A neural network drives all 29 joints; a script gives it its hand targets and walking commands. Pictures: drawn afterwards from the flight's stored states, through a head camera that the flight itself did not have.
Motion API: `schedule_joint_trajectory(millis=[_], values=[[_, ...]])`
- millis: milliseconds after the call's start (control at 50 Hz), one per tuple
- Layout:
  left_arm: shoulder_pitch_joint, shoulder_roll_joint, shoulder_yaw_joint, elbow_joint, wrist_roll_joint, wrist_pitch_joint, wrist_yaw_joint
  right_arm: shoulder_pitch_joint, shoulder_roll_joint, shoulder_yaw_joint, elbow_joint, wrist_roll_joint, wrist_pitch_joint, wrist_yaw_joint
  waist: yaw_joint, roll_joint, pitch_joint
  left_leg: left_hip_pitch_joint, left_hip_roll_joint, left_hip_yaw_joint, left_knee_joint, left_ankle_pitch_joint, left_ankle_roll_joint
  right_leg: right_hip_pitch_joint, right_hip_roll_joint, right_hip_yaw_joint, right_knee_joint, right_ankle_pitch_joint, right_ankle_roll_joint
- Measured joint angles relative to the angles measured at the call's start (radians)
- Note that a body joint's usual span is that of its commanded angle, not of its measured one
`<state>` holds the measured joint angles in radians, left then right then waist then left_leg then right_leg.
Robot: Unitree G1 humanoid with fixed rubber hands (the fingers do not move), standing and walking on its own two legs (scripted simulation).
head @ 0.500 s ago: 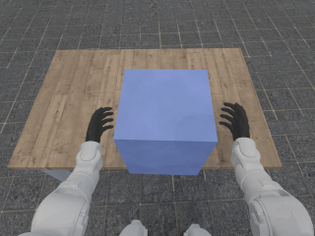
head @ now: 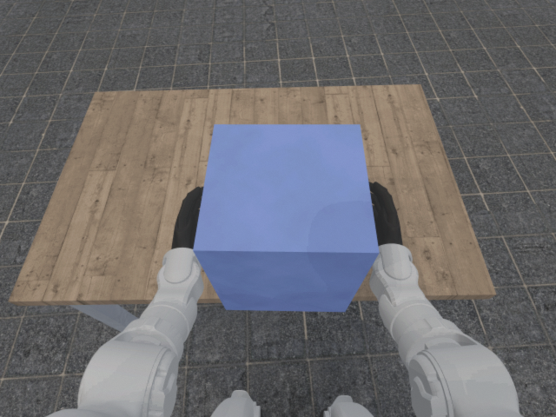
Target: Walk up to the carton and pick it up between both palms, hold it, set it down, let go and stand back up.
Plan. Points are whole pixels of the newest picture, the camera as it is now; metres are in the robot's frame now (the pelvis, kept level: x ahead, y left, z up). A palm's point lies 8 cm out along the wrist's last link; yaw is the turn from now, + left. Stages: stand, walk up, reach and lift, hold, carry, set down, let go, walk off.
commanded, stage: reach and lift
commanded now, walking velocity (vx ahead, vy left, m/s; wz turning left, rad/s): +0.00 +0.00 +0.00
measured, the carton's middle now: (285, 227) +0.40 +0.01 -0.01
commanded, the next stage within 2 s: none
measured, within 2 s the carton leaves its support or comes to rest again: leaves its support in 1.30 s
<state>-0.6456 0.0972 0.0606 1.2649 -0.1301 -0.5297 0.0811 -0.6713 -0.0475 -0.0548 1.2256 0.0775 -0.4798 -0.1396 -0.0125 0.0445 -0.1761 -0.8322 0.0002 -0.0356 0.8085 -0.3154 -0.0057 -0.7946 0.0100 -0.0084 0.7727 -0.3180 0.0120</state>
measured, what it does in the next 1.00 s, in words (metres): stands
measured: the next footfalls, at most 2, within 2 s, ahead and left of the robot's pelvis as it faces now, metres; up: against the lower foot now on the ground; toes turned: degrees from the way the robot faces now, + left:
none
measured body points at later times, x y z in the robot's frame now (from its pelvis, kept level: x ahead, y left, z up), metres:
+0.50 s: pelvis +0.00 +0.00 +0.00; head +0.08 +0.00 +0.44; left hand +0.39 +0.16 -0.01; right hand +0.39 -0.15 -0.01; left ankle +0.03 +0.11 -0.70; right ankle +0.02 -0.13 -0.70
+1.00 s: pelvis +0.00 +0.01 +0.00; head +0.09 +0.01 +0.45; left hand +0.39 +0.16 -0.01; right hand +0.38 -0.15 -0.01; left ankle +0.03 +0.11 -0.70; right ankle +0.02 -0.13 -0.70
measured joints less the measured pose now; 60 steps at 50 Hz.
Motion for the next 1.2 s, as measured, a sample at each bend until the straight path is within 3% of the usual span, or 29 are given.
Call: schedule_joint_trajectory(millis=[300, 440, 540, 880, 1200], values=[[0.0, -0.023, 0.045, 0.0, 0.04, -0.004, 0.032, 0.001, 0.026, -0.086, 0.018, -0.082, -0.012, -0.016, 0.0, 0.001, 0.0, 0.0, 0.0, 0.0, 0.0, 0.001, 0.0, 0.0, 0.0, 0.0, 0.0, 0.001, -0.001], [0.0, -0.04, 0.112, 0.005, 0.111, -0.02, 0.032, 0.002, 0.054, -0.197, 0.018, -0.193, -0.029, -0.029, 0.0, 0.004, 0.0, 0.0, 0.0, 0.0, 0.0, 0.001, 0.0, 0.002, 0.0, 0.0, -0.004, 0.003, -0.001], [0.0, -0.044, 0.124, 0.036, 0.117, -0.075, 0.03, 0.01, 0.055, -0.211, 0.018, -0.231, -0.059, -0.029, -0.004, 0.007, 0.0, 0.0, 0.0, 0.0, 0.0, 0.002, 0.0, 0.005, 0.0, 0.0, -0.01, 0.008, -0.001], [0.0, -0.051, 0.116, 0.085, 0.112, -0.111, 0.039, 0.029, 0.053, -0.212, 0.018, -0.219, -0.054, -0.016, -0.01, 0.014, -0.021, 0.0, 0.0, 0.0, -0.014, 0.002, 0.0, 0.012, 0.0, 0.0, -0.04, 0.016, 0.004], [0.003, -0.053, 0.001, 0.087, 0.062, -0.11, 0.074, 0.081, 0.039, -0.173, -0.015, -0.147, -0.058, -0.005, -0.01, 0.01, -0.034, 0.0, 0.004, 0.0, -0.015, 0.003, 0.0, 0.023, 0.003, 0.0, -0.064, 0.029, 0.011]])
